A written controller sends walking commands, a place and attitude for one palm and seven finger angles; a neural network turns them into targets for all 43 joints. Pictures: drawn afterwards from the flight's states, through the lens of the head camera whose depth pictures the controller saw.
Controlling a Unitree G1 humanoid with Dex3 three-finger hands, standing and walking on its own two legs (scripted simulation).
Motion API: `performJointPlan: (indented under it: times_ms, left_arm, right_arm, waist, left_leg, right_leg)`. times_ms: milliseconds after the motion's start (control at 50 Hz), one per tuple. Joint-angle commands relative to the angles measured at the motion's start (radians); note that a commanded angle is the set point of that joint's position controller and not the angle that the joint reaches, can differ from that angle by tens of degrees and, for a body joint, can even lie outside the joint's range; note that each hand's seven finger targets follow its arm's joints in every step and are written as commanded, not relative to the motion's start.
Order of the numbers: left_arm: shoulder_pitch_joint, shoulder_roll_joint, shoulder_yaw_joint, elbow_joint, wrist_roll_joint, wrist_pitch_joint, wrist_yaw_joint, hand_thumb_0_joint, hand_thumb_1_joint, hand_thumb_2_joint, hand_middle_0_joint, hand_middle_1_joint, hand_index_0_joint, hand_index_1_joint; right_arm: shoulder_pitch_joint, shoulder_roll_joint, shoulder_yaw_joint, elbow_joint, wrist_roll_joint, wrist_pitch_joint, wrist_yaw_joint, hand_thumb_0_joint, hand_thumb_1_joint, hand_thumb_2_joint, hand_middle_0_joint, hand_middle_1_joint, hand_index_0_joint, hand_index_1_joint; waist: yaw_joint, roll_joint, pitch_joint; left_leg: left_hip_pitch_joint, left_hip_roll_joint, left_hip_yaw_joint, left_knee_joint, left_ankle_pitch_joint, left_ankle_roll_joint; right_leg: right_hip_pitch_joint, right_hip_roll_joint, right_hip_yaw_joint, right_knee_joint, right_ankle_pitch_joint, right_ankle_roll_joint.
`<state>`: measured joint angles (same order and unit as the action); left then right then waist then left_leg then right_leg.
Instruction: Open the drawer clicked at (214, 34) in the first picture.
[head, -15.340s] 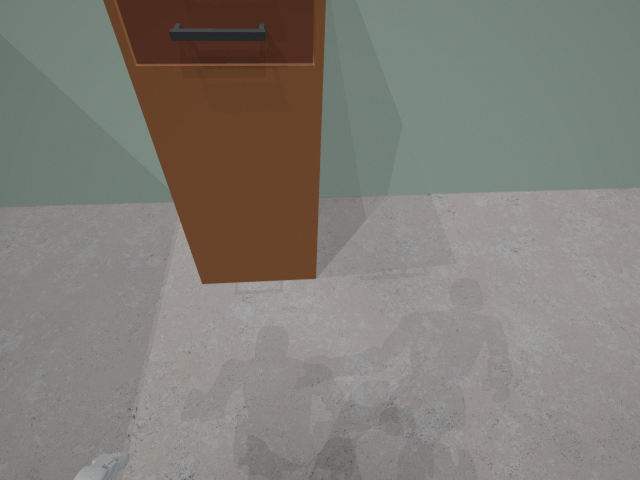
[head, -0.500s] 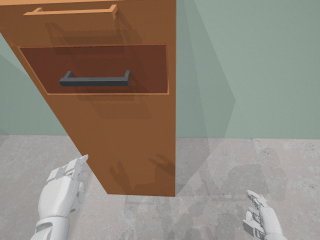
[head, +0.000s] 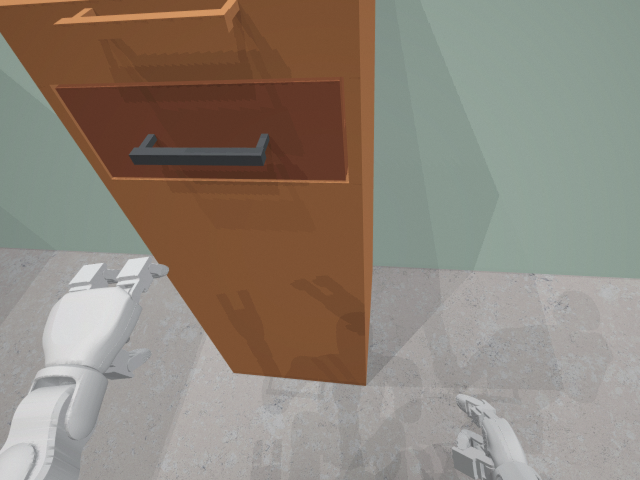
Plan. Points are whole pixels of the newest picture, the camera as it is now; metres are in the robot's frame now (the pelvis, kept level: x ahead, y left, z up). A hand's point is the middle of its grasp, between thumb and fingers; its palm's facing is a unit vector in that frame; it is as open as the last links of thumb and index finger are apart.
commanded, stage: raise the hand with hooked fingers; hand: left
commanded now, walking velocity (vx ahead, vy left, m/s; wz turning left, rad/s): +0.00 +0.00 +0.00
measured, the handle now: (201, 148) +0.49 +0.21 +0.17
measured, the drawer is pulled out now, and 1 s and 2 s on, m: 0.00 0.00 0.00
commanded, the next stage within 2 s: move the hooked fingers above the handle in 1.20 s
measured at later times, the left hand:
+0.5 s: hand (64, 255) +0.29 +0.29 +0.19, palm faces +0.13 -0.05 -0.99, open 13.5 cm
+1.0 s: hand (68, 247) +0.28 +0.26 +0.21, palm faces +0.04 -0.03 -1.00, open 13.8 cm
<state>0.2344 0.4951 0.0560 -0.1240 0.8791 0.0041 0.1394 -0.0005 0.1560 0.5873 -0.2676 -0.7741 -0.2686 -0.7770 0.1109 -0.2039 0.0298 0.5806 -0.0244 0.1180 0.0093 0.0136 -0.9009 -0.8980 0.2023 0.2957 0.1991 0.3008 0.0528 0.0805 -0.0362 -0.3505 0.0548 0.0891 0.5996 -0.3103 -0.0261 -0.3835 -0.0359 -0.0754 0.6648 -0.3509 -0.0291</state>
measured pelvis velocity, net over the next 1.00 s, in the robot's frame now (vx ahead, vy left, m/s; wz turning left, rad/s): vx -0.03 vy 0.04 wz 0.02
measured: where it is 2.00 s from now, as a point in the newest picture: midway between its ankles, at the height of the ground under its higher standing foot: outside the picture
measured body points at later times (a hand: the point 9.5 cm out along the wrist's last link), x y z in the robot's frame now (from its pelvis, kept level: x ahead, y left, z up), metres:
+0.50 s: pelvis -0.01 +0.04 +0.02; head +0.00 +0.00 +0.47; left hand +0.28 +0.29 +0.24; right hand +0.23 -0.15 -0.07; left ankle -0.01 +0.14 -0.72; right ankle -0.01 -0.09 -0.72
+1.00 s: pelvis -0.03 +0.04 +0.02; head -0.01 +0.00 +0.47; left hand +0.27 +0.26 +0.26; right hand +0.17 -0.19 -0.09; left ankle -0.01 +0.14 -0.72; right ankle +0.00 -0.09 -0.72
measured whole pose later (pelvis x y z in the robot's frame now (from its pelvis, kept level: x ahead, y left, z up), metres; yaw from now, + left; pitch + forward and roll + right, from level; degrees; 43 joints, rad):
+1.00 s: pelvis -0.03 +0.04 +0.02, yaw +1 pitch -2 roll +0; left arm -0.22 0.67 0.06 -0.17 0.72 -0.05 -0.31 0.00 -0.49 0.30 -0.32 -1.20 -0.32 -1.20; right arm 0.14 -0.29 0.01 0.60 0.03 0.10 0.02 0.01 -0.90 -0.90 0.20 0.30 0.20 0.30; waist 0.07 0.10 0.05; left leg -0.18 0.00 0.08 0.38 -0.17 0.02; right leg -0.18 -0.07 -0.09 0.41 -0.19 0.02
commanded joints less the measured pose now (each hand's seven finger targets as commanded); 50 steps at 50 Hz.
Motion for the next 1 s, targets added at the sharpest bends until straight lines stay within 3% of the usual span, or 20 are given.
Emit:
performJointPlan:
  times_ms: [0,20,40,120,200,220,300,340,360,380,480,540,600,640,680,760,860,940,960,980]
  left_arm:
    - [0.039,0.218,0.153,-0.289,-0.06,-0.012,-0.047,0.0,-0.057,0.49,-0.268,-0.915,-0.268,-0.915]
    - [0.001,0.221,0.157,-0.32,-0.061,-0.034,-0.042,0.0,-0.08,0.48,-0.27,-0.93,-0.27,-0.93]
    - [-0.044,0.234,0.172,-0.347,-0.065,-0.061,-0.029,0.0,-0.103,0.47,-0.272,-0.945,-0.272,-0.945]
    - [-0.177,0.258,0.212,-0.372,-0.031,-0.134,0.039,0.0,-0.197,0.43,-0.278,-1.005,-0.278,-1.005]
    - [-0.297,0.264,0.202,-0.286,-0.023,-0.097,0.048,0.0,-0.29,0.39,-0.285,-1.065,-0.285,-1.065]
    - [-0.349,0.259,0.178,-0.281,-0.024,-0.077,0.036,0.0,-0.313,0.38,-0.287,-1.08,-0.287,-1.08]
    - [-0.455,0.283,0.13,-0.259,-0.056,0.012,-0.061,0.0,-0.407,0.34,-0.293,-1.14,-0.293,-1.14]
    - [-0.485,0.27,0.096,-0.243,-0.064,0.052,-0.124,0.0,-0.453,0.32,-0.297,-1.17,-0.297,-1.17]
    - [-0.523,0.265,0.067,-0.237,-0.059,0.063,-0.157,0.0,-0.477,0.31,-0.298,-1.185,-0.298,-1.185]
    - [-0.539,0.29,0.077,-0.229,-0.061,0.072,-0.185,0.0,-0.5,0.3,-0.3,-1.2,-0.3,-1.2]
    - [-0.665,0.383,0.144,-0.224,-0.062,0.061,-0.276,0.0,-0.5,0.3,-0.3,-1.2,-0.3,-1.2]
    - [-0.729,0.425,0.201,-0.201,-0.097,0.047,-0.303,0.0,-0.5,0.3,-0.3,-1.2,-0.3,-1.2]
    - [-0.833,0.426,0.184,-0.163,-0.117,0.034,-0.329,0.0,-0.5,0.3,-0.3,-1.2,-0.3,-1.2]
    - [-0.878,0.396,0.156,-0.144,-0.132,0.04,-0.345,0.0,-0.5,0.3,-0.3,-1.2,-0.3,-1.2]
    - [-0.965,0.407,0.127,-0.129,-0.118,0.04,-0.365,0.0,-0.5,0.3,-0.3,-1.2,-0.3,-1.2]
    - [-0.826,0.338,0.073,-0.071,-0.116,0.056,-0.425,0.0,-0.5,0.3,-0.3,-1.2,-0.3,-1.2]
    - [-0.814,0.426,0.161,-0.199,-0.127,-0.003,-0.433,0.0,-0.5,0.3,-0.3,-1.2,-0.3,-1.2]
    - [-0.832,0.525,0.297,-0.274,-0.17,-0.075,-0.365,0.0,-0.5,0.3,-0.3,-1.2,-0.3,-1.2]
    - [-0.862,0.52,0.296,-0.265,-0.169,-0.086,-0.35,0.0,-0.5,0.3,-0.3,-1.2,-0.3,-1.2]
    - [-0.851,0.502,0.296,-0.21,-0.179,-0.085,-0.333,0.0,-0.5,0.3,-0.3,-1.2,-0.3,-1.2]
  right_arm:
    - [-0.157,-0.15,-0.049,-0.209,0.006,-0.056,-0.03,0.0,-0.9,-0.9,0.2,0.3,0.2,0.3]
    - [-0.153,-0.151,-0.05,-0.207,0.005,-0.063,-0.035,0.0,-0.9,-0.9,0.2,0.3,0.2,0.3]
    - [-0.151,-0.152,-0.05,-0.205,0.003,-0.072,-0.042,0.0,-0.9,-0.9,0.2,0.3,0.2,0.3]
    - [-0.117,-0.148,-0.067,-0.162,-0.004,-0.092,-0.043,0.0,-0.9,-0.9,0.2,0.3,0.2,0.3]
    - [-0.121,-0.149,-0.083,-0.125,0.015,-0.08,-0.033,0.0,-0.9,-0.9,0.2,0.3,0.2,0.3]
    - [-0.125,-0.151,-0.086,-0.119,0.023,-0.074,-0.031,0.0,-0.9,-0.9,0.2,0.3,0.2,0.3]
    - [-0.151,-0.16,-0.079,-0.125,0.038,-0.055,-0.022,0.0,-0.9,-0.9,0.2,0.3,0.2,0.3]
    - [-0.188,-0.16,-0.067,-0.139,0.049,-0.045,-0.018,0.0,-0.9,-0.9,0.2,0.3,0.2,0.3]
    - [-0.179,-0.157,-0.058,-0.133,0.045,-0.041,-0.014,0.0,-0.9,-0.9,0.2,0.3,0.2,0.3]
    - [-0.176,-0.161,-0.059,-0.133,0.044,-0.035,-0.016,0.0,-0.9,-0.9,0.2,0.3,0.2,0.3]
    - [-0.173,-0.163,-0.039,-0.137,0.038,-0.027,-0.01,0.0,-0.9,-0.9,0.2,0.3,0.2,0.3]
    - [-0.18,-0.168,-0.032,-0.137,0.042,-0.028,-0.005,0.0,-0.9,-0.9,0.2,0.3,0.2,0.3]
    - [-0.163,-0.17,-0.03,-0.125,0.043,-0.033,0.0,0.0,-0.9,-0.9,0.2,0.3,0.2,0.3]
    - [-0.177,-0.172,-0.029,-0.127,0.056,-0.039,0.001,0.0,-0.9,-0.9,0.2,0.3,0.2,0.3]
    - [-0.159,-0.178,-0.033,-0.12,0.052,-0.046,0.004,0.0,-0.9,-0.9,0.2,0.3,0.2,0.3]
    - [-0.152,-0.182,-0.037,-0.136,0.062,-0.044,0.014,0.0,-0.9,-0.9,0.2,0.3,0.2,0.3]
    - [-0.157,-0.188,-0.039,-0.165,0.055,-0.053,0.016,0.0,-0.9,-0.9,0.2,0.3,0.2,0.3]
    - [-0.14,-0.187,-0.047,-0.154,0.049,-0.081,0.004,0.0,-0.9,-0.9,0.2,0.3,0.2,0.3]
    - [-0.136,-0.175,-0.045,-0.142,0.044,-0.09,0.003,0.0,-0.9,-0.9,0.2,0.3,0.2,0.3]
    - [-0.125,-0.175,-0.049,-0.129,0.047,-0.091,0.0,0.0,-0.9,-0.9,0.2,0.3,0.2,0.3]
  waist:
    - [0.062,-0.144,-0.213]
    - [0.054,-0.123,-0.19]
    - [0.05,-0.144,-0.175]
    - [0.044,-0.039,-0.19]
    - [0.033,-0.009,-0.194]
    - [0.028,0.017,-0.197]
    - [0.035,0.007,-0.213]
    - [0.031,0.019,-0.187]
    - [0.03,-0.006,-0.181]
    - [0.031,-0.011,-0.163]
    - [0.043,-0.038,-0.189]
    - [0.044,0.0,-0.189]
    - [0.037,-0.013,-0.185]
    - [0.024,0.027,-0.17]
    - [0.023,0.033,-0.185]
    - [0.031,-0.041,-0.173]
    - [0.045,-0.058,-0.224]
    - [0.06,0.017,-0.247]
    - [0.061,0.009,-0.251]
    - [0.057,0.002,-0.205]
  left_leg:
    - [0.039,-0.077,-0.027,-0.087,0.275,0.06]
    - [0.054,-0.074,-0.029,-0.096,0.269,0.059]
    - [0.063,-0.072,-0.031,-0.099,0.265,0.059]
    - [0.144,-0.076,-0.045,-0.112,0.301,0.055]
    - [0.176,-0.074,-0.05,-0.141,0.322,0.047]
    - [0.192,-0.071,-0.051,-0.149,0.33,0.045]
    - [0.222,-0.068,-0.063,-0.192,0.391,0.039]
    - [0.233,-0.063,-0.072,-0.205,0.411,0.036]
    - [0.231,-0.063,-0.074,-0.22,0.415,0.034]
    - [0.235,-0.059,-0.076,-0.232,0.414,0.035]
    - [0.253,-0.055,-0.085,-0.254,0.431,0.037]
    - [0.261,-0.055,-0.086,-0.252,0.43,0.037]
    - [0.254,-0.057,-0.086,-0.263,0.404,0.032]
    - [0.259,-0.055,-0.089,-0.264,0.373,0.032]
    - [0.257,-0.058,-0.09,-0.271,0.349,0.029]
    - [0.227,-0.061,-0.075,-0.275,0.302,0.036]
    - [0.219,-0.069,-0.073,-0.272,0.265,0.049]
    - [0.252,-0.072,-0.081,-0.258,0.304,0.052]
    - [0.243,-0.075,-0.08,-0.259,0.304,0.048]
    - [0.229,-0.071,-0.074,-0.262,0.297,0.045]
  right_leg:
    - [0.299,-0.004,0.088,-0.135,0.51,0.042]
    - [0.271,-0.002,0.085,-0.153,0.475,0.04]
    - [0.261,-0.001,0.086,-0.17,0.44,0.039]
    - [0.208,0.006,0.058,-0.194,0.366,0.017]
    - [0.209,0.01,0.03,-0.203,0.333,0.007]
    - [0.206,0.011,0.028,-0.206,0.327,0.007]
    - [0.269,0.019,0.022,-0.222,0.356,0.009]
    - [0.274,0.028,0.025,-0.232,0.347,0.005]
    - [0.286,0.024,0.016,-0.236,0.34,0.007]
    - [0.286,0.029,0.016,-0.246,0.335,0.008]
    - [0.32,0.036,0.015,-0.267,0.323,0.005]
    - [0.322,0.041,0.019,-0.283,0.329,0.002]
    - [0.306,0.035,0.01,-0.291,0.304,0.005]
    - [0.282,0.042,0.013,-0.301,0.273,0.0]
    - [0.273,0.035,0.01,-0.297,0.242,0.0]
    - [0.283,0.031,0.01,-0.299,0.226,0.001]
    - [0.316,0.029,0.018,-0.291,0.207,0.006]
    - [0.329,0.035,0.023,-0.298,0.234,0.006]
    - [0.333,0.026,0.023,-0.293,0.231,0.005]
    - [0.309,0.028,0.018,-0.301,0.225,0.007]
